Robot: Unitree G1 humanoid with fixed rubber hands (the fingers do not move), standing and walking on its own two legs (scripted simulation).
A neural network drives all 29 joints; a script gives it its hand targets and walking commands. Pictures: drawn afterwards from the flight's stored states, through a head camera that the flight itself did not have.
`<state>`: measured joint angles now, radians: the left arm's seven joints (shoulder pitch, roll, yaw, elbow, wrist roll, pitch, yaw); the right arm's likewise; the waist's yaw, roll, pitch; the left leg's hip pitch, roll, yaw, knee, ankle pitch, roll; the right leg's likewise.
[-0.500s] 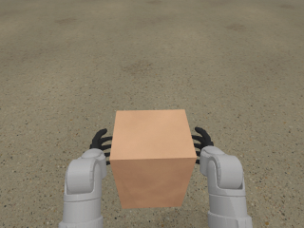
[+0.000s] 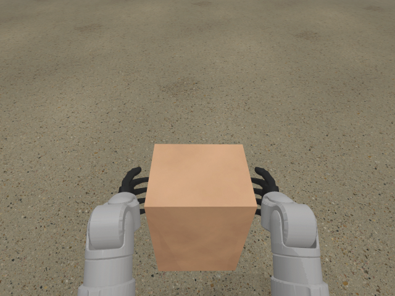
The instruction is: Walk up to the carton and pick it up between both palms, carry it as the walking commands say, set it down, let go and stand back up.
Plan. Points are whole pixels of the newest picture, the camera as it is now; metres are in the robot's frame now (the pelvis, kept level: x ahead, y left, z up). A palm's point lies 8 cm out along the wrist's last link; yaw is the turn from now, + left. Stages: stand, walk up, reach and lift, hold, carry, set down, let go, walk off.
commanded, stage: carry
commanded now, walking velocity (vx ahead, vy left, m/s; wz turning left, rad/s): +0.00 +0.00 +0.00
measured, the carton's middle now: (197, 211) +0.30 +0.00 +0.02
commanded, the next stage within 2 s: none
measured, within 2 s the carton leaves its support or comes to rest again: neither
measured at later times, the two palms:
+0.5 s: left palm (129, 212) +0.27 +0.13 +0.08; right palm (270, 211) +0.27 -0.14 +0.07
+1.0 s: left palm (132, 219) +0.26 +0.13 +0.06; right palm (269, 216) +0.27 -0.14 +0.05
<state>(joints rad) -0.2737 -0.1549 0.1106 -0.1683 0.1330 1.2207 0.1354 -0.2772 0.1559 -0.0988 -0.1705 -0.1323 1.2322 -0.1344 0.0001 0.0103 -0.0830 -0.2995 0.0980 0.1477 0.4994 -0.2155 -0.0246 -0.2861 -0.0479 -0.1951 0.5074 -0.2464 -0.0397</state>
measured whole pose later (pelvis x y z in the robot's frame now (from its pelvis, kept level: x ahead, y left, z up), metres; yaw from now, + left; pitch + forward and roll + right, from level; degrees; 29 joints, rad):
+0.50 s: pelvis -0.02 +0.00 +0.00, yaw +0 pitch +2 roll +0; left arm -0.27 -0.15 0.12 -0.07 0.14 1.11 0.12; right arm -0.27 0.16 -0.10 -0.08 -0.15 1.13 -0.13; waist 0.00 0.01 -0.08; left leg -0.33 0.10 0.13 0.50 -0.19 -0.03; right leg -0.32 -0.05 -0.20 0.51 -0.23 -0.05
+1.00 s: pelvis -0.02 -0.01 +0.00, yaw +1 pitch +2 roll +0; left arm -0.23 -0.15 0.11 0.03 0.15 0.94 0.11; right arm -0.24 0.15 -0.09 0.02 -0.16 0.96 -0.12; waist 0.00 0.02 -0.09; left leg -0.36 0.10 0.12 0.51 -0.18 -0.03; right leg -0.34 -0.05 -0.21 0.53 -0.23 -0.06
